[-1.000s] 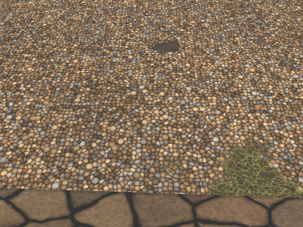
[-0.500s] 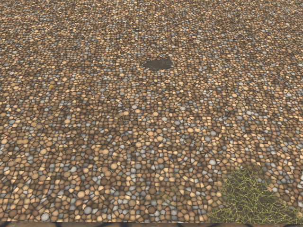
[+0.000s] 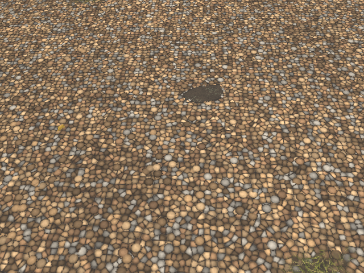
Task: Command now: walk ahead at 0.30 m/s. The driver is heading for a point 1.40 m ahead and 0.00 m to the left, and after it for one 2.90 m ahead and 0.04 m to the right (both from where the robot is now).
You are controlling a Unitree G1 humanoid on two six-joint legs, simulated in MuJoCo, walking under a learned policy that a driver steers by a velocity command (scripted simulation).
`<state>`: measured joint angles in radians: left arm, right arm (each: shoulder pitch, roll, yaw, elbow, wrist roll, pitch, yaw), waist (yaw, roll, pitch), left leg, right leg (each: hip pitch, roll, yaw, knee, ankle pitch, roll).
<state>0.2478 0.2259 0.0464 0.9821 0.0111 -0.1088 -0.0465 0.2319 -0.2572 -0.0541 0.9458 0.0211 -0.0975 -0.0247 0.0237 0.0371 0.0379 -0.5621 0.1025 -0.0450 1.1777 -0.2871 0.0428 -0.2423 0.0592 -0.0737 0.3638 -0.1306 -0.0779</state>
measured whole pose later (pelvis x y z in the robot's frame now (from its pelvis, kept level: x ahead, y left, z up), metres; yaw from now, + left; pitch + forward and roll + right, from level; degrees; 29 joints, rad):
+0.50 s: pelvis +0.15 +0.03 -0.01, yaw -1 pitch +1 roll +1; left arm 0.21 0.22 0.03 1.05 0.01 0.01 0.03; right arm 0.14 -0.19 -0.04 0.98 0.00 -0.02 -0.02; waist 0.02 -0.02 0.01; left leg -0.37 -0.02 0.05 0.51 -0.16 0.03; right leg -0.24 -0.03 0.00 0.56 -0.32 0.01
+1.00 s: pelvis +0.31 +0.05 +0.01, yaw -1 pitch +1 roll +0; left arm 0.13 0.25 0.08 0.97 -0.02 -0.09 0.00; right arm 0.39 -0.19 -0.04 1.05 0.00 -0.09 0.00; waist -0.05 -0.02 -0.01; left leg -0.04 -0.04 0.05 0.24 -0.23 0.05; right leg -0.62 -0.11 0.00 0.91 -0.16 -0.03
